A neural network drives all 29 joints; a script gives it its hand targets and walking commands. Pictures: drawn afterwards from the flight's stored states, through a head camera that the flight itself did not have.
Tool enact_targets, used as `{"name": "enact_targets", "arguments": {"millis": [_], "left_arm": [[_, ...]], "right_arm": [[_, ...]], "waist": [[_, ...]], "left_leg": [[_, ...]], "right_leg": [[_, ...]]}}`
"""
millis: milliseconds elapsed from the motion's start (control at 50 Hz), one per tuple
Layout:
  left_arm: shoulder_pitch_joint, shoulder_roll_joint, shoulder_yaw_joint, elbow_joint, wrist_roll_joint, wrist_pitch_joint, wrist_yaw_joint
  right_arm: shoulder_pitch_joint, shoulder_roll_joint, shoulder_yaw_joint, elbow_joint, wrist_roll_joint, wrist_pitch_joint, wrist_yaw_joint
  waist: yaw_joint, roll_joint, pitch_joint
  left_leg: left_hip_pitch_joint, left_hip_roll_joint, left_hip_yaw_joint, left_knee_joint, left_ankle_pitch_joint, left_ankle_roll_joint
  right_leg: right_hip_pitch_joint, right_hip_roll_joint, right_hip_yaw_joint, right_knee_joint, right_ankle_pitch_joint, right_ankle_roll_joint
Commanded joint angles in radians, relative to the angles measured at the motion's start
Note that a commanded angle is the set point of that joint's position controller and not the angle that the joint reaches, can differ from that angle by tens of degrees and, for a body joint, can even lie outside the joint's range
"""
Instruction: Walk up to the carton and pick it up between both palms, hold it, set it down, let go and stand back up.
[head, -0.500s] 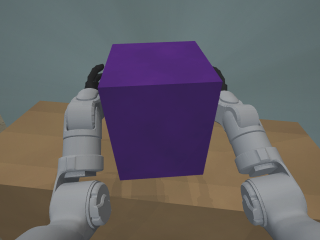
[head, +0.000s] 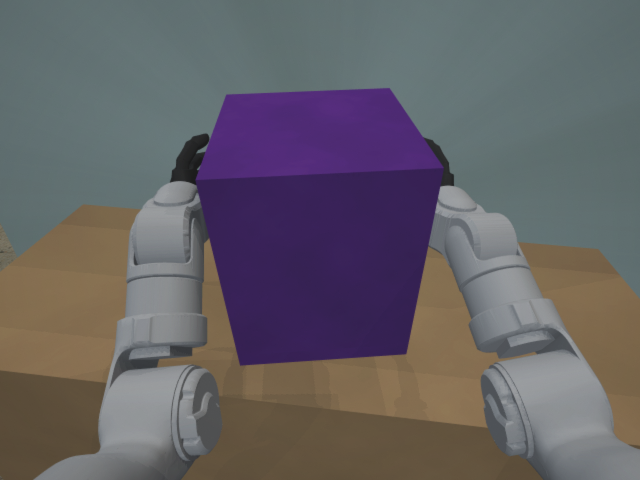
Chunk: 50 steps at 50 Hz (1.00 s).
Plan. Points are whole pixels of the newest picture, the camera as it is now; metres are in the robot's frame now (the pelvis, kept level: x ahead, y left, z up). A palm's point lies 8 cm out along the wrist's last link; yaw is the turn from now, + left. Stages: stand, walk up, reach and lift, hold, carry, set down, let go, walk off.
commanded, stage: hold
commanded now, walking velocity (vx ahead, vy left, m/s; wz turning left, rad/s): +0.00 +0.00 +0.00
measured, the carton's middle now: (316, 224) +0.36 +0.00 +0.22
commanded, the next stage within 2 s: none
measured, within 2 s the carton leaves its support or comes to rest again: neither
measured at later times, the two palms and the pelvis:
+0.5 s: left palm (188, 196) +0.36 +0.15 +0.26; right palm (437, 201) +0.36 -0.14 +0.25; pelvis +0.00 +0.00 +0.00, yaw +0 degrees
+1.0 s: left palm (186, 199) +0.37 +0.15 +0.25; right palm (434, 197) +0.37 -0.14 +0.26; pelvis +0.01 +0.00 +0.00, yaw +1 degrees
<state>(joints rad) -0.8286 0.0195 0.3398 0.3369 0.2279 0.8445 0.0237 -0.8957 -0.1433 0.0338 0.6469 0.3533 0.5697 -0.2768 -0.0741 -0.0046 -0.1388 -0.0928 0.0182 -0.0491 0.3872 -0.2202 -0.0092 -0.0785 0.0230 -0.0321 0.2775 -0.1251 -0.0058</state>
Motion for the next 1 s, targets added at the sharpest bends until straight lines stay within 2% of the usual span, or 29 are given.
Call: {"name": "enact_targets", "arguments": {"millis": [0,20,40,60,140,160,180,200,220,240,280,340,360,380,420,440,480,500,520,560,600,620,660,720,780,800,820,900,980], "left_arm": [[-0.842,-0.638,-0.485,-0.170,-0.181,-0.099,-0.134],[-0.804,-0.649,-0.493,-0.158,-0.174,-0.093,-0.136],[-0.834,-0.656,-0.524,-0.205,-0.195,-0.095,-0.133],[-0.802,-0.671,-0.513,-0.173,-0.195,-0.086,-0.135],[-0.721,-0.603,-0.436,-0.083,-0.133,-0.076,-0.153],[-0.723,-0.613,-0.440,-0.131,-0.135,-0.080,-0.157],[-0.738,-0.605,-0.462,-0.148,-0.142,-0.078,-0.157],[-0.727,-0.620,-0.467,-0.142,-0.146,-0.074,-0.158],[-0.771,-0.627,-0.475,-0.162,-0.152,-0.079,-0.155],[-0.772,-0.645,-0.491,-0.172,-0.156,-0.083,-0.150],[-0.784,-0.655,-0.511,-0.205,-0.169,-0.086,-0.143],[-0.807,-0.665,-0.524,-0.222,-0.174,-0.087,-0.136],[-0.782,-0.655,-0.496,-0.174,-0.161,-0.081,-0.139],[-0.793,-0.652,-0.512,-0.203,-0.157,-0.082,-0.140],[-0.821,-0.641,-0.487,-0.147,-0.153,-0.085,-0.141],[-0.812,-0.635,-0.466,-0.121,-0.147,-0.089,-0.139],[-0.821,-0.642,-0.483,-0.132,-0.165,-0.097,-0.137],[-0.820,-0.660,-0.484,-0.123,-0.175,-0.098,-0.137],[-0.819,-0.665,-0.482,-0.109,-0.174,-0.098,-0.136],[-0.834,-0.652,-0.481,-0.140,-0.178,-0.104,-0.134],[-0.788,-0.637,-0.452,-0.078,-0.146,-0.092,-0.140],[-0.804,-0.621,-0.452,-0.105,-0.148,-0.096,-0.141],[-0.784,-0.623,-0.447,-0.084,-0.146,-0.093,-0.144],[-0.765,-0.630,-0.447,-0.119,-0.149,-0.097,-0.152],[-0.770,-0.632,-0.477,-0.151,-0.176,-0.097,-0.152],[-0.745,-0.638,-0.468,-0.131,-0.164,-0.092,-0.153],[-0.751,-0.639,-0.470,-0.141,-0.159,-0.092,-0.153],[-0.761,-0.662,-0.518,-0.213,-0.165,-0.073,-0.155],[-0.796,-0.678,-0.540,-0.243,-0.187,-0.078,-0.143]], "right_arm": [[-0.974,0.774,0.265,-0.426,0.148,-0.053,0.113],[-0.940,0.751,0.252,-0.413,0.151,-0.050,0.111],[-0.956,0.751,0.267,-0.435,0.151,-0.054,0.111],[-0.943,0.733,0.260,-0.443,0.156,-0.051,0.110],[-0.885,0.697,0.247,-0.365,0.122,-0.038,0.111],[-0.892,0.723,0.266,-0.385,0.135,-0.041,0.109],[-0.885,0.713,0.266,-0.392,0.140,-0.040,0.107],[-0.915,0.704,0.271,-0.431,0.154,-0.042,0.109],[-0.942,0.705,0.269,-0.432,0.150,-0.044,0.109],[-0.933,0.719,0.268,-0.434,0.152,-0.050,0.114],[-0.938,0.731,0.284,-0.456,0.156,-0.057,0.114],[-0.933,0.713,0.269,-0.452,0.145,-0.055,0.116],[-0.914,0.711,0.261,-0.424,0.143,-0.050,0.115],[-0.904,0.721,0.268,-0.414,0.144,-0.049,0.117],[-0.935,0.722,0.242,-0.378,0.123,-0.047,0.124],[-0.958,0.728,0.236,-0.384,0.110,-0.053,0.130],[-0.970,0.749,0.253,-0.401,0.114,-0.059,0.133],[-1.009,0.764,0.263,-0.451,0.124,-0.065,0.129],[-1.018,0.761,0.270,-0.450,0.131,-0.065,0.126],[-0.993,0.757,0.273,-0.431,0.136,-0.064,0.121],[-0.978,0.732,0.257,-0.392,0.130,-0.059,0.117],[-0.966,0.753,0.265,-0.375,0.126,-0.055,0.117],[-0.955,0.742,0.264,-0.375,0.133,-0.051,0.118],[-0.920,0.752,0.269,-0.386,0.131,-0.050,0.111],[-0.957,0.732,0.277,-0.459,0.157,-0.058,0.099],[-0.956,0.718,0.280,-0.477,0.160,-0.056,0.096],[-0.954,0.723,0.288,-0.474,0.160,-0.057,0.095],[-0.860,0.686,0.246,-0.412,0.162,-0.033,0.101],[-0.908,0.703,0.266,-0.460,0.170,-0.038,0.111]], "waist": [[-0.014,0.041,-0.373],[-0.016,0.069,-0.354],[-0.030,0.086,-0.404],[-0.035,0.093,-0.383],[-0.014,0.027,-0.276],[-0.010,0.015,-0.312],[-0.030,0.038,-0.324],[-0.009,0.057,-0.327],[-0.019,0.053,-0.348],[-0.009,0.063,-0.359],[-0.022,0.062,-0.384],[-0.035,0.084,-0.359],[-0.026,0.070,-0.299],[-0.032,0.069,-0.305],[-0.026,0.051,-0.283],[-0.003,0.041,-0.290],[-0.006,0.022,-0.329],[-0.001,0.022,-0.343],[0.000,0.038,-0.361],[-0.003,0.024,-0.396],[0.006,0.053,-0.331],[-0.013,0.017,-0.338],[0.004,0.025,-0.320],[-0.008,0.016,-0.361],[-0.028,0.031,-0.402],[-0.021,0.029,-0.372],[-0.017,0.033,-0.386],[-0.054,0.104,-0.314],[-0.040,0.116,-0.339]], "left_leg": [[0.021,-0.071,0.016,-0.026,0.270,-0.020],[0.023,-0.066,0.014,-0.027,0.288,-0.032],[0.055,-0.065,0.004,-0.015,0.321,-0.043],[0.068,-0.062,0.002,-0.008,0.331,-0.051],[0.009,-0.066,0.013,-0.052,0.238,-0.030],[0.010,-0.069,0.020,-0.050,0.260,-0.023],[0.023,-0.071,0.013,-0.042,0.287,-0.029],[0.015,-0.069,0.007,-0.043,0.304,-0.040],[0.034,-0.064,0.018,-0.033,0.307,-0.043],[0.035,-0.067,0.012,-0.032,0.325,-0.048],[0.059,-0.067,0.011,-0.015,0.361,-0.049],[0.079,-0.056,-0.001,-0.018,0.352,-0.060],[0.065,-0.056,0.004,-0.022,0.330,-0.051],[0.062,-0.059,0.007,-0.024,0.329,-0.048],[0.010,-0.058,0.009,-0.058,0.203,-0.033],[-0.014,-0.055,0.006,-0.066,0.177,-0.018],[-0.023,-0.063,0.016,-0.060,0.190,-0.011],[-0.022,-0.070,0.020,-0.052,0.209,-0.010],[-0.005,-0.072,0.016,-0.043,0.223,-0.012],[0.033,-0.067,0.017,-0.032,0.261,-0.017],[0.021,-0.066,0.018,-0.041,0.241,-0.023],[0.012,-0.065,0.020,-0.042,0.214,-0.014],[-0.002,-0.067,0.009,-0.050,0.233,-0.014],[0.014,-0.069,0.010,-0.040,0.271,-0.012],[0.062,-0.069,0.001,-0.014,0.343,-0.033],[0.059,-0.071,0.005,-0.016,0.357,-0.034],[0.060,-0.069,0.005,-0.013,0.361,-0.040],[0.079,-0.057,0.000,-0.005,0.394,-0.075],[0.077,-0.061,-0.003,-0.012,0.366,-0.071]], "right_leg": [[0.183,0.055,0.020,0.006,0.200,0.053],[0.186,0.056,0.021,0.010,0.208,0.047],[0.188,0.058,0.018,0.010,0.228,0.040],[0.185,0.062,0.016,0.009,0.225,0.033],[0.201,0.051,0.022,-0.009,0.192,0.050],[0.225,0.049,0.023,-0.002,0.222,0.055],[0.234,0.046,0.020,0.008,0.251,0.054],[0.241,0.054,0.017,0.005,0.238,0.050],[0.239,0.057,0.010,0.007,0.219,0.047],[0.234,0.059,0.010,0.008,0.222,0.042],[0.224,0.060,0.008,0.016,0.257,0.047],[0.188,0.068,0.003,0.007,0.223,0.033],[0.169,0.062,0.009,-0.006,0.207,0.032],[0.171,0.064,0.007,-0.003,0.204,0.035],[0.157,0.058,0.004,-0.010,0.088,0.042],[0.171,0.054,0.007,-0.008,0.073,0.042],[0.204,0.049,0.020,0.000,0.113,0.043],[0.199,0.052,0.022,0.002,0.144,0.049],[0.202,0.045,0.027,0.007,0.167,0.050],[0.193,0.054,0.017,0.011,0.193,0.051],[0.189,0.051,0.023,-0.007,0.168,0.049],[0.193,0.047,0.025,-0.008,0.145,0.050],[0.192,0.048,0.026,-0.002,0.176,0.052],[0.221,0.048,0.030,0.006,0.227,0.051],[0.231,0.057,0.025,0.009,0.282,0.047],[0.212,0.056,0.023,0.006,0.300,0.051],[0.221,0.062,0.011,0.009,0.294,0.054],[0.183,0.071,0.011,-0.007,0.244,0.022],[0.180,0.065,0.012,-0.003,0.216,0.026]]}}
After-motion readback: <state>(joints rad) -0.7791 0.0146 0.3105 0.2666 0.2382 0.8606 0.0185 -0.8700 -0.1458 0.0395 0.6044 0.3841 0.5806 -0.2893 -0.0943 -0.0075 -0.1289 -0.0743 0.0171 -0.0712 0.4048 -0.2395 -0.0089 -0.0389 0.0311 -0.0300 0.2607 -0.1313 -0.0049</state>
